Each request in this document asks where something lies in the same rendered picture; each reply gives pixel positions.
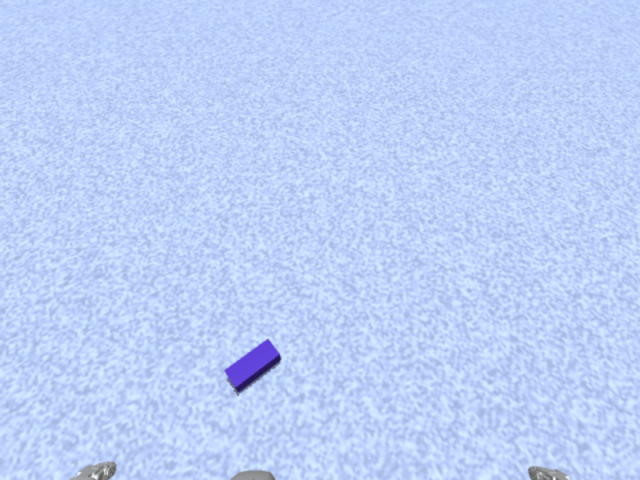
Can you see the carton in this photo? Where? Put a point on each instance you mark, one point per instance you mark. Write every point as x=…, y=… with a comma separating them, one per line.
x=253, y=365

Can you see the left robot hand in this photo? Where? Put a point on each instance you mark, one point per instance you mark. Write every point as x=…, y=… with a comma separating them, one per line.
x=101, y=471

